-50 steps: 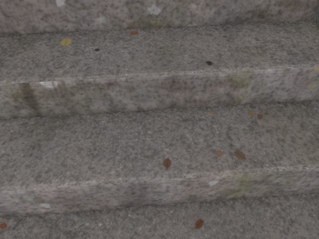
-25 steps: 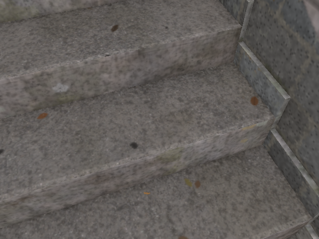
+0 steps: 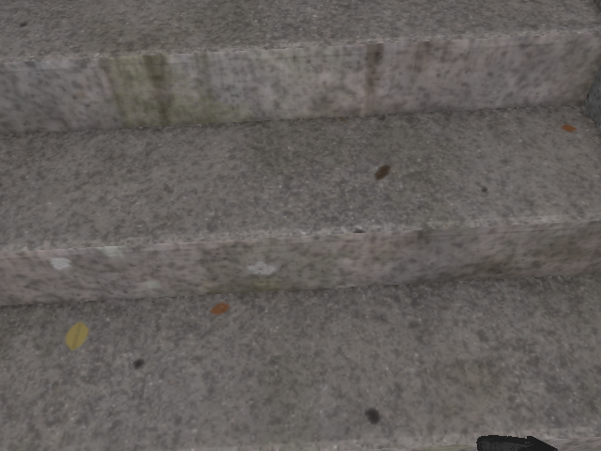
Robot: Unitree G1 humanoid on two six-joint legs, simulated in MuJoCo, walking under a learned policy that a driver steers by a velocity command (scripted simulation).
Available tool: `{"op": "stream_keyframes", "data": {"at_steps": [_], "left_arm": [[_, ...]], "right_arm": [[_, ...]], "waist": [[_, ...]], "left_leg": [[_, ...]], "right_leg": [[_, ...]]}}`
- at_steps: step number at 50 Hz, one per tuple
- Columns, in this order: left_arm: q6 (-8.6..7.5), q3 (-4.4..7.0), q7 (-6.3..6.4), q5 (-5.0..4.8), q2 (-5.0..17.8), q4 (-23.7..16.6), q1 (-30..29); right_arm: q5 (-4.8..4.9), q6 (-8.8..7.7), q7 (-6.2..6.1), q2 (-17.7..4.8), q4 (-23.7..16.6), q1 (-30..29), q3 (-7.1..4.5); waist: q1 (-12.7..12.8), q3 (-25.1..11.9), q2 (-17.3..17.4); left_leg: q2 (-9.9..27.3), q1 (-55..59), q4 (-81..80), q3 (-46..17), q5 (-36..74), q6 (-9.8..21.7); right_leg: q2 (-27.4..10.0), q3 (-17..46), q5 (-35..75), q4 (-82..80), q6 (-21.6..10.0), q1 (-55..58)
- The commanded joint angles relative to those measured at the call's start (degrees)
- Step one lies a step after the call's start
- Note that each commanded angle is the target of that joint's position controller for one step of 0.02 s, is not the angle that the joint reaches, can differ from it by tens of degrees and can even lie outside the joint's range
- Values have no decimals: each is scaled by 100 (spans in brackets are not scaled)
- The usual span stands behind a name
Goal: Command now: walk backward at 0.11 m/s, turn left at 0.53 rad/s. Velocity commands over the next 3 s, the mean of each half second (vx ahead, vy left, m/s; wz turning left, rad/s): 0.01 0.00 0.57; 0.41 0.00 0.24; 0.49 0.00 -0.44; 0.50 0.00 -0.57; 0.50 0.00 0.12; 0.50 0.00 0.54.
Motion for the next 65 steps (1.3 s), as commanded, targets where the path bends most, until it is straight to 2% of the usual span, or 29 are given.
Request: {"op": "stream_keyframes", "data": {"at_steps": [1, 3, 6, 13, 15, 20, 24, 28, 32, 34, 35, 36, 37, 38, 40, 43, 45, 49, 52, 54, 55, 56, 57, 58, 59, 60, 61, 63, 65], "left_arm": [[155, 86, -38, 279, 210, -1240, -332], [309, -8, 145, 431, -30, -1246, -80], [370, -111, 233, 305, -235, -1278, -137], [703, -135, 299, 128, 48, -1943, -1291], [647, 22, 265, 125, 388, -1804, -1333], [399, 189, 147, 204, 470, -1405, -1187], [172, 89, 84, 268, 388, -1442, -1491], [82, 52, 49, 318, 545, -1443, -1250], [82, -47, -68, 82, 465, -1558, -1101], [40, 84, -3, -10, 621, -1168, -87], [-10, 121, 52, -35, 605, -821, 582], [-128, 146, 104, 192, 707, -659, 508], [-255, 157, 108, 286, 979, -735, 547], [-209, 396, 84, 260, 1724, -724, 635], [-267, 275, -7, 131, 948, -688, 13], [-430, 152, -16, 10, 406, -70, 522], [-514, 112, -81, 4, 258, 398, 1114], [-661, 48, -120, 38, 151, 869, 1370], [-534, 37, 54, -69, 150, 1260, 1617], [-258, -3, 209, -193, 137, 997, 1412], [-294, 27, 189, -135, 507, 890, 1585], [-383, 151, 185, -84, 931, 922, 1627], [-534, 325, 97, -214, 1364, 774, 1304], [-709, 400, -43, -288, 1384, 542, 852], [-781, 331, -247, -403, 780, 50, 724], [-840, 471, -455, -114, 699, -275, 231], [-765, 480, -466, 78, 362, -397, 403], [-575, 259, -409, 395, -187, -845, -252], [-337, -23, -270, 226, -761, -908, -136]], "right_arm": [[-23, -38, -119, -695, -387, -323, -347], [-33, -118, -155, -324, -105, -475, -192], [-19, -325, -114, -545, 90, -61, -154], [-116, -98, -222, -1122, -293, 534, -253], [-74, -183, -218, -1172, -499, 691, -339], [-55, -418, -104, -1199, -536, 751, -498], [23, -590, -67, -1246, -278, 1267, -539], [3, -699, -112, -1179, -75, 1449, -524], [4, -683, -134, -1196, -35, 1149, -555], [-30, -717, -34, -1210, -62, 1004, -568], [-57, -697, 12, -1061, 4, 1116, -533], [-61, -756, 138, -785, 93, 1258, -508], [-31, -916, 211, -281, -52, 1213, -348], [-4, -949, 275, -700, 86, 1651, -447], [-198, -868, 336, -1149, 104, 862, -541], [-319, -770, 429, -524, 94, 666, -311], [-337, -664, 289, -43, -95, 243, -120], [-273, -564, 155, 185, -1028, -1327, 164], [-26, -564, 245, 109, -1665, -1991, 299], [164, -445, 373, 311, -1461, -1638, 383], [201, -458, 381, 275, -1320, -1154, 264], [231, -424, 281, 131, -880, 213, 97], [245, -425, 235, -218, -629, 1287, -75], [108, -487, 161, -715, -485, 1766, -267], [-178, -604, 80, -1296, -272, 1936, -474], [-93, -513, 32, -1689, -260, 1807, -645], [-42, -529, 88, -1400, -275, 852, -588], [60, -711, 56, -549, 581, 743, -378], [-167, -875, 176, 87, 1287, 1107, -193]], "waist": [[200, -836, -173], [601, -13, -295], [444, -312, 121], [-229, -757, 649], [-406, -1003, 402], [-440, -870, 521], [-486, -636, 154], [-338, -338, 425], [12, -267, 653], [390, -623, 921], [647, -645, 486], [483, -526, -646], [448, -782, -1657], [300, -1187, -2219], [228, -225, -486], [67, 72, -259], [100, 176, -659], [115, 945, -673], [146, 972, -373], [236, 172, -154], [25, -606, -646], [-601, -1553, -1282], [-1241, -2082, -1749], [-1593, -2498, -1360], [-1346, -2865, 531], [-1333, -3281, 1592], [-714, -2858, 1154], [-256, -655, 92], [334, -208, -437]], "left_leg": [[1431, 1443, -3895, -4433, 449, 764], [737, 477, -3384, -2948, 397, 230], [497, 906, -3377, -2545, 894, 157], [632, 2912, -4526, -3923, -509, -262], [876, 3546, -4931, -4426, -1039, -233], [926, 3817, -5322, -4468, -1274, 336], [864, 4070, -5553, -4564, -1199, 630], [764, 3859, -5484, -4297, -773, 864], [540, 2077, -5755, -3505, 6, 592], [710, 1973, -5480, -3709, 1033, 540], [478, 2052, -4831, -3514, 1415, 388], [-112, 1676, -3292, -2664, 1868, 100], [-628, 575, -1659, -2074, 315, -343], [-818, -292, -241, -1552, -132, -608], [-232, -1449, 1742, -1845, 656, -771], [-48, -2126, 3297, -1626, 1120, -655], [-2, -3084, 5540, -1234, 713, -444], [602, -4334, 6167, -771, -61, -316], [987, -2971, 3284, -458, -207, -299], [593, 209, 585, 480, 236, -303], [93, 1616, 545, 534, -128, -234], [-199, 2496, 442, 216, -23, -135], [-250, 3111, -312, -285, 115, -18], [35, 3889, -1079, -1064, 172, 49], [1604, 4954, -2572, -3790, -822, 449], [2506, 4667, -4961, -6287, -1589, 604], [2631, 3943, -5253, -6415, -3050, 602], [2356, 2562, -4827, -4302, -2317, 443], [2092, 2067, -4725, -2857, -155, 25]], "right_leg": [[262, 971, 298, 3472, 54, -2049], [253, 824, 868, 3084, -45, -2251], [355, 700, 1120, 3724, -53, -2837], [135, 798, 76, 1911, 631, -3777], [16, 864, 47, 1367, 672, -3728], [114, 882, -17, 1357, 316, -3532], [204, 869, -273, 826, 256, -3502], [38, 773, -330, 638, 171, -3452], [-19, 519, -1261, -2067, -79, -655], [-44, 225, -381, -3313, -474, 863], [117, -93, 230, -4511, -536, 1514], [102, 85, 311, -4940, -466, 2099], [-1119, 1813, -404, -5299, -584, 2819], [-2119, 4126, -1334, -6060, -1219, 3016], [-1765, 3787, -3013, -5768, -1672, 2344], [-1128, 2374, -1549, -5444, -1449, 1887], [-1189, 2250, -629, -5424, -1654, 1775], [-1142, 2069, -428, -6040, -1553, 1093], [-744, 1535, 667, -6910, -1234, 442], [-488, 988, 3013, -7580, -1289, -233], [-785, 910, 6583, -6821, -1233, 148], [-1030, 866, 9419, -5808, -1205, 1061], [-1170, 959, 10186, -4685, -962, 1671], [-994, 1064, 8984, -3277, -752, 1373], [-63, 890, 6365, -1046, -481, -601], [924, 1239, 779, 1802, -454, -1109], [569, 1750, 730, 3539, -513, -1797], [105, 930, 1021, 4459, -753, -3107], [15, 1077, 1139, 4844, -871, -3409]]}}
